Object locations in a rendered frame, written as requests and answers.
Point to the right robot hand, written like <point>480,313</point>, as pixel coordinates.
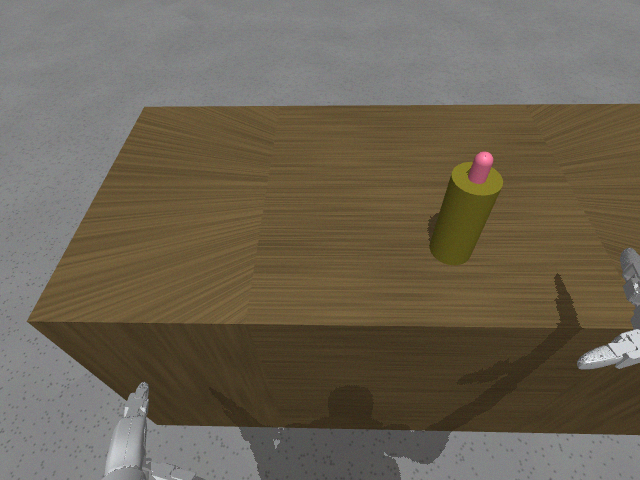
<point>624,350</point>

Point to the left robot hand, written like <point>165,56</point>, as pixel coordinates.
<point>127,446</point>

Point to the bottle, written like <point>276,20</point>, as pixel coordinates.
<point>470,196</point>

